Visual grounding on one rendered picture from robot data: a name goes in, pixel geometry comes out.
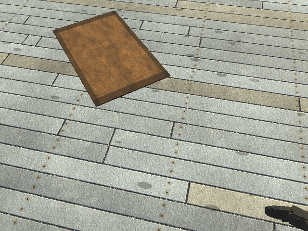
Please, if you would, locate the right robot hand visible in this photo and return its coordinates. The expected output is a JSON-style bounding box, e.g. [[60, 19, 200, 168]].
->
[[265, 205, 308, 231]]

